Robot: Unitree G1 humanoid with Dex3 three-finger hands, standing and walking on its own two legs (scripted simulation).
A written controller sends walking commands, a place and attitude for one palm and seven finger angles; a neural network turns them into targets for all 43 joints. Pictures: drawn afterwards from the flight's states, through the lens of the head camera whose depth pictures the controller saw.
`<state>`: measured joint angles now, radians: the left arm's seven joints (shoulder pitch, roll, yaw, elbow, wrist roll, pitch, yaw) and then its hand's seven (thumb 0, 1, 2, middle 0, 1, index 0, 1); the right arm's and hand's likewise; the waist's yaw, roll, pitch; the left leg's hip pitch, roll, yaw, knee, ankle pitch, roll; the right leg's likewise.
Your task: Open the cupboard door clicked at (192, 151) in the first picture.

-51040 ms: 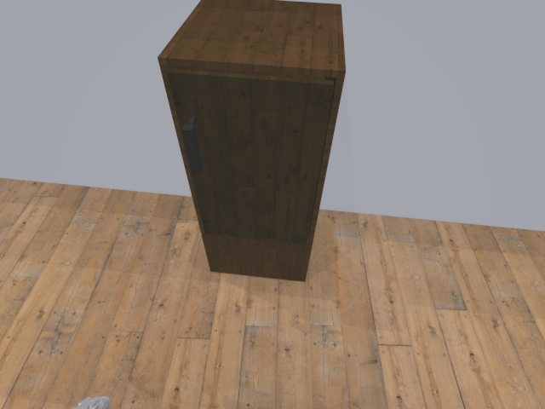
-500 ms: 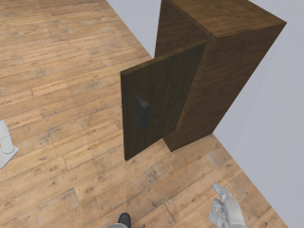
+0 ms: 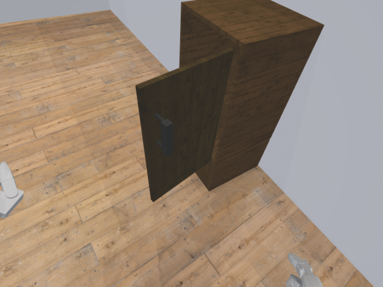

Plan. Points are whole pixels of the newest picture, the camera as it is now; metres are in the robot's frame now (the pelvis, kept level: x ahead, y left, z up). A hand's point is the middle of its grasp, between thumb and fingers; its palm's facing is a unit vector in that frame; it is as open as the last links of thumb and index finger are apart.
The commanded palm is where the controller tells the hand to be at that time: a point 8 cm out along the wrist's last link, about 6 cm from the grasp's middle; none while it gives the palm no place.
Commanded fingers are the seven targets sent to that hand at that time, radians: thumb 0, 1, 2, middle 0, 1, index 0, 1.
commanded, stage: stop stepping back and stand still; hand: left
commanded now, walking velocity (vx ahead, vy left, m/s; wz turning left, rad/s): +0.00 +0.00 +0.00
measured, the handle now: (162, 134) +0.54 +0.11 -0.04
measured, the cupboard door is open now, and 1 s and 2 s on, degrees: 100 100 100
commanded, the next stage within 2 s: let the arm hang, fingers relaxed in 0.28 s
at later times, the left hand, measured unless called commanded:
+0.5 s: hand (58, 251) +0.18 +0.26 +0.00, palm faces +0.15 -0.88 -0.46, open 7.4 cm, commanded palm none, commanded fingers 0.00 0.90 0.90 -0.20 -0.30 -0.20 -0.30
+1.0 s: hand out of the picture -0.13 +0.17 -0.16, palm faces +0.08 -0.97 -0.22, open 7.4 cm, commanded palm none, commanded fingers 0.00 0.90 0.90 -0.20 -0.30 -0.20 -0.30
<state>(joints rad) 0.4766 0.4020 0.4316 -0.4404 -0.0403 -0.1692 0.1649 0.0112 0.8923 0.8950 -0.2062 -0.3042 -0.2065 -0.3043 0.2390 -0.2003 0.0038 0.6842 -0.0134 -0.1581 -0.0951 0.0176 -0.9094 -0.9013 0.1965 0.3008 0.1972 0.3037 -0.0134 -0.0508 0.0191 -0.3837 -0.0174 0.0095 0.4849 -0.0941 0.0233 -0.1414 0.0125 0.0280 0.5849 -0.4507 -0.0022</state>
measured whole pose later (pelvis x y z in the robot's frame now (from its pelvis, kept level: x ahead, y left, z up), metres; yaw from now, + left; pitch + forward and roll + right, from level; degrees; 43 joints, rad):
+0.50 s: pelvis -0.03 +0.00 +0.00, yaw +1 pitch +0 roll -2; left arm 0.28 0.38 0.14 0.22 0.03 -0.05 0.02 0.00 0.90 0.90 -0.20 -0.30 -0.20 -0.30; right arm 0.12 -0.30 0.00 0.82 -0.01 -0.07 0.00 0.01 -0.91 -0.90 0.20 0.30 0.20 0.30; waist 0.00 0.07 -0.04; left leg -0.42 -0.01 -0.04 0.57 -0.15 0.02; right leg -0.20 0.04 -0.01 0.55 -0.36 -0.01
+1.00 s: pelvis -0.03 -0.01 +0.01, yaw +3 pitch -2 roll -1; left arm 0.40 0.19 0.01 1.19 0.01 0.02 0.03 0.00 0.91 0.89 -0.20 -0.30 -0.20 -0.30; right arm 0.26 -0.17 -0.01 1.14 -0.02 0.03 -0.03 0.01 -0.91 -0.90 0.20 0.30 0.20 0.30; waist 0.00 0.01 0.08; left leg -0.31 -0.01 -0.07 0.44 -0.09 0.00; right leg -0.09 0.04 -0.03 0.43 -0.30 -0.03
